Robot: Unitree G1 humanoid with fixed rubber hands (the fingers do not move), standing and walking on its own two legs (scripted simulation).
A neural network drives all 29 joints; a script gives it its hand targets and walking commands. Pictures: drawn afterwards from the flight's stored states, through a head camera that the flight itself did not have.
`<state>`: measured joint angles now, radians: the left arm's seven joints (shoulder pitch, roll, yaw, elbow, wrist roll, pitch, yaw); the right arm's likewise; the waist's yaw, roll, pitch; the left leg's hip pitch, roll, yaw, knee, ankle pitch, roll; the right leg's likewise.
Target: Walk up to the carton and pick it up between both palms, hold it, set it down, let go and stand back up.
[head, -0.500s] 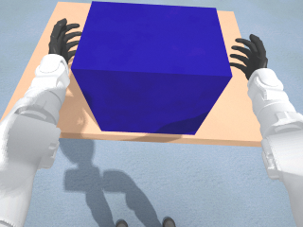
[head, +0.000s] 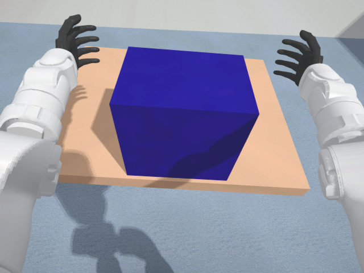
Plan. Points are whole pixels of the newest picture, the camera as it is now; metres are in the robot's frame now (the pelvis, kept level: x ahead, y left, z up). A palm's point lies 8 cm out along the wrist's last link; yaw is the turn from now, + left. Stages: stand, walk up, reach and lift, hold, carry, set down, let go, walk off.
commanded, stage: set down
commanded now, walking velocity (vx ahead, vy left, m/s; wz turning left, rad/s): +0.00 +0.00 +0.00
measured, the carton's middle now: (181, 119) +0.49 +0.01 +0.04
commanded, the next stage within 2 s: none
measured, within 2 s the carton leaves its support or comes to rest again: neither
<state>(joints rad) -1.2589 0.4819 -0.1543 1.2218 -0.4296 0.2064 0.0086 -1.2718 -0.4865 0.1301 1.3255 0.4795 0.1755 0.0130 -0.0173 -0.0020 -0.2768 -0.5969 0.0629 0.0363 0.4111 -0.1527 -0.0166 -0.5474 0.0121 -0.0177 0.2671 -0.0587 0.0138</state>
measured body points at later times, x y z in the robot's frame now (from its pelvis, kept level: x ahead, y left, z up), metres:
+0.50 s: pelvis -0.01 +0.00 +0.00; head +0.03 +0.02 +0.45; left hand +0.46 +0.27 +0.20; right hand +0.47 -0.23 +0.19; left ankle +0.00 +0.12 -0.74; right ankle +0.02 -0.13 -0.74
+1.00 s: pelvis +0.01 +0.00 +0.01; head +0.02 +0.01 +0.46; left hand +0.44 +0.25 +0.15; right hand +0.45 -0.23 +0.17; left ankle +0.00 +0.12 -0.74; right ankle +0.02 -0.13 -0.74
